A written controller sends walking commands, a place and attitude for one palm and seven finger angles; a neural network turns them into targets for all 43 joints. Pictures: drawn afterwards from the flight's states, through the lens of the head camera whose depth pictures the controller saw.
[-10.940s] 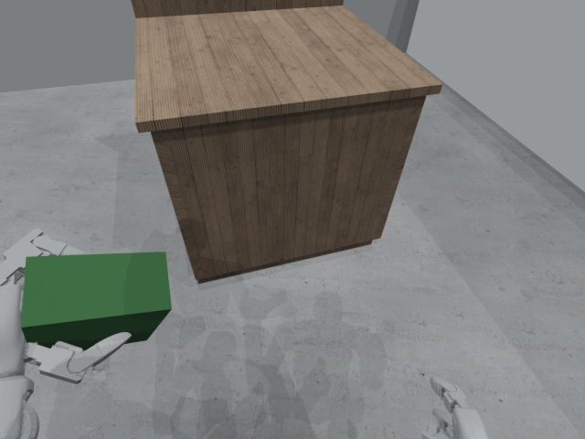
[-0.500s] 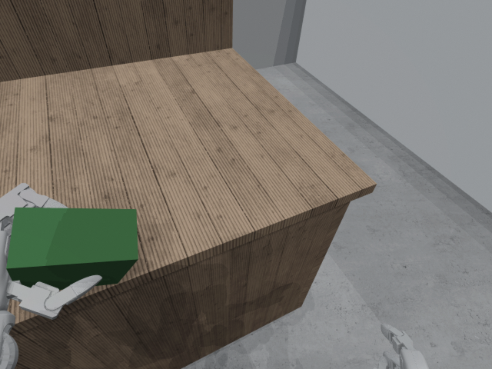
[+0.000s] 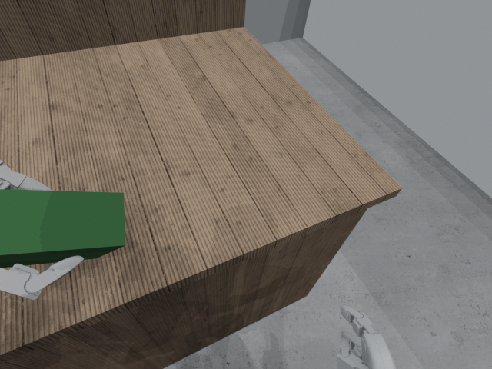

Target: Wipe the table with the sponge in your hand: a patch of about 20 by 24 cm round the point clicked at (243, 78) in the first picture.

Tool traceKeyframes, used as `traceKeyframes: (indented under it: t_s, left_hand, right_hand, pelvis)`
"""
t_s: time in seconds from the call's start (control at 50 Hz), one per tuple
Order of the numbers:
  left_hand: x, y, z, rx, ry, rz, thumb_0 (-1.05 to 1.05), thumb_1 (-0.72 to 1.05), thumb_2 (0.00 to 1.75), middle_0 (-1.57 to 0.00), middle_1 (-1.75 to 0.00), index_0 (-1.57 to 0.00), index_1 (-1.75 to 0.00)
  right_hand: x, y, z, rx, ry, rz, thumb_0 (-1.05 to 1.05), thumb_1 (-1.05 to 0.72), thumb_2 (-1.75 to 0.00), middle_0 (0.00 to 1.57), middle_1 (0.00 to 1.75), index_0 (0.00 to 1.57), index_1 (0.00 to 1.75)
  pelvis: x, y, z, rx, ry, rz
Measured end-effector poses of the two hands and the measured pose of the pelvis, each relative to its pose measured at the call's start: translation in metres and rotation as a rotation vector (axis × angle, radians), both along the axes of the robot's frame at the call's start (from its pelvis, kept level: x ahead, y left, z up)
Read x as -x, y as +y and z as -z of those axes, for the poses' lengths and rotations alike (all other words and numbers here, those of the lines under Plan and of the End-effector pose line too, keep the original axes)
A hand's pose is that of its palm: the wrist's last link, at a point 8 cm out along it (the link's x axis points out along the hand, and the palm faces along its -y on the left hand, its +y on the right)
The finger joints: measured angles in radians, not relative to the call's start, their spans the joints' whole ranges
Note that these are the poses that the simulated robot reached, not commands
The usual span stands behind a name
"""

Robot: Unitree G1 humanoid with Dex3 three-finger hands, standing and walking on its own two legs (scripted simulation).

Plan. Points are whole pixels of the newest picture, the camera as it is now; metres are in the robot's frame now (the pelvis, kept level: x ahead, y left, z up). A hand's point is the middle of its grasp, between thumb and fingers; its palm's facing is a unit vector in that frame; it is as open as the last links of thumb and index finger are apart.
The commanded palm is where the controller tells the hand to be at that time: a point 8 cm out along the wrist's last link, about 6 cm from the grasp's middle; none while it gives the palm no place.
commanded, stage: come to a stop and stand still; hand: left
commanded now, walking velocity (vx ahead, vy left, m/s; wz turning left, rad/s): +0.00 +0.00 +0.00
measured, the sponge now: (74, 230) +0.24 +0.25 +0.14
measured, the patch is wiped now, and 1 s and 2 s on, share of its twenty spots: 0.00 0.00 0.00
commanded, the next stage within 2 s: look again from close up in 0.66 s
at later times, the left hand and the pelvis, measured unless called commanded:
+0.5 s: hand (92, 225) +0.23 +0.22 +0.17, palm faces +0.38 -0.83 -0.42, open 10.3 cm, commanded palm +0.18 +0.25 +0.18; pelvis +0.02 -0.03 +0.00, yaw +0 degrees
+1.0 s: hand (91, 235) +0.23 +0.22 +0.16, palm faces +0.38 -0.84 -0.40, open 10.3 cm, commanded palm +0.17 +0.25 +0.18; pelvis +0.01 -0.03 +0.00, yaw +0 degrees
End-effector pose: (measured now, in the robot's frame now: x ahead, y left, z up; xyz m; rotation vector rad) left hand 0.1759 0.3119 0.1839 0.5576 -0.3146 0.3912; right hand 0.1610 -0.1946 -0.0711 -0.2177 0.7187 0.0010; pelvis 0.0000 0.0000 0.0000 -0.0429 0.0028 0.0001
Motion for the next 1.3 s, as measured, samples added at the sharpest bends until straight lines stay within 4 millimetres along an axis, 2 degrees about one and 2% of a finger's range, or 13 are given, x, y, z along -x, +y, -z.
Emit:
traceKeyframes:
  t_s: [0.06, 0.2, 0.3, 0.42, 0.64, 0.76, 0.88, 1.06, 1.18, 1.24, 1.3]
  left_hand:
    - [-0.004, -0.006, 0.003, 0.061, -0.022, -0.022, -0.01, -0.50, 1.01, -0.72, -1.34, -0.72, -1.34]
    - [-0.027, -0.040, 0.019, 0.121, 0.033, 0.065, -0.01, -0.50, 1.01, -0.72, -1.34, -0.72, -1.34]
    - [-0.033, -0.047, 0.012, 0.068, 0.042, 0.093, -0.01, -0.50, 1.01, -0.72, -1.34, -0.72, -1.34]
    - [-0.025, -0.053, -0.002, 0.037, 0.021, 0.073, -0.01, -0.50, 1.01, -0.72, -1.34, -0.72, -1.34]
    - [-0.017, -0.062, 0.018, 0.127, 0.087, 0.021, -0.01, -0.50, 1.01, -0.72, -1.34, -0.72, -1.34]
    - [-0.016, -0.067, 0.009, 0.115, 0.051, 0.054, -0.01, -0.50, 1.01, -0.72, -1.34, -0.72, -1.34]
    - [-0.013, -0.063, 0.003, 0.090, 0.041, 0.060, -0.01, -0.50, 1.01, -0.72, -1.34, -0.72, -1.34]
    - [-0.010, -0.055, 0.015, 0.117, 0.094, 0.028, -0.01, -0.50, 1.01, -0.72, -1.34, -0.72, -1.34]
    - [-0.011, -0.054, 0.015, 0.121, 0.081, 0.031, -0.01, -0.50, 1.01, -0.72, -1.34, -0.72, -1.34]
    - [-0.024, -0.033, -0.008, -0.036, -0.005, 0.035, -0.01, -0.50, 1.01, -0.72, -1.34, -0.72, -1.34]
    - [-0.031, -0.015, -0.012, -0.004, -0.064, -0.009, -0.01, -0.50, 1.01, -0.72, -1.34, -0.72, -1.34]
  right_hand:
    - [-0.009, -0.007, 0.000, 0.011, -0.004, -0.006, 0.02, -0.90, -0.90, 0.20, 0.30, 0.20, 0.30]
    - [-0.031, -0.028, -0.009, 0.026, -0.056, 0.042, 0.02, -0.91, -0.90, 0.20, 0.30, 0.20, 0.30]
    - [-0.038, -0.044, -0.017, 0.033, -0.080, 0.075, 0.02, -0.91, -0.90, 0.20, 0.30, 0.20, 0.30]
    - [-0.037, -0.060, -0.013, 0.037, -0.066, 0.086, 0.02, -0.91, -0.90, 0.20, 0.30, 0.20, 0.30]
    - [-0.023, -0.069, -0.001, 0.030, -0.020, 0.104, 0.02, -0.91, -0.90, 0.20, 0.30, 0.20, 0.30]
    - [-0.020, -0.068, -0.005, 0.032, -0.031, 0.103, 0.02, -0.91, -0.90, 0.20, 0.30, 0.20, 0.30]
    - [-0.019, -0.066, -0.008, 0.030, -0.041, 0.106, 0.02, -0.91, -0.90, 0.20, 0.30, 0.20, 0.30]
    - [-0.017, -0.060, -0.005, 0.036, -0.020, 0.093, 0.02, -0.91, -0.90, 0.20, 0.30, 0.20, 0.30]
    - [-0.020, -0.056, -0.006, 0.040, -0.016, 0.081, 0.02, -0.91, -0.90, 0.20, 0.30, 0.20, 0.30]
    - [-0.020, -0.052, -0.005, 0.071, 0.000, 0.024, 0.02, -0.91, -0.90, 0.20, 0.30, 0.20, 0.30]
    - [-0.020, -0.050, -0.008, 0.055, -0.019, 0.024, 0.02, -0.91, -0.90, 0.20, 0.30, 0.20, 0.30]
  pelvis:
    - [-0.006, 0.000, -0.001, -0.001, 0.002, -0.001]
    - [-0.016, -0.010, 0.000, -0.010, -0.001, 0.002]
    - [-0.020, -0.021, 0.000, -0.010, 0.000, 0.000]
    - [-0.023, -0.029, 0.000, -0.012, 0.000, 0.000]
    - [-0.019, -0.038, -0.001, -0.014, -0.020, -0.004]
    - [-0.016, -0.039, -0.002, -0.015, -0.027, -0.005]
    - [-0.014, -0.036, -0.003, -0.015, -0.023, -0.003]
    - [-0.012, -0.032, -0.003, -0.016, -0.019, -0.008]
    - [-0.013, -0.031, -0.003, -0.015, -0.021, -0.010]
    - [-0.009, -0.033, -0.002, -0.010, -0.004, -0.017]
    - [-0.005, -0.031, -0.001, -0.015, -0.003, -0.002]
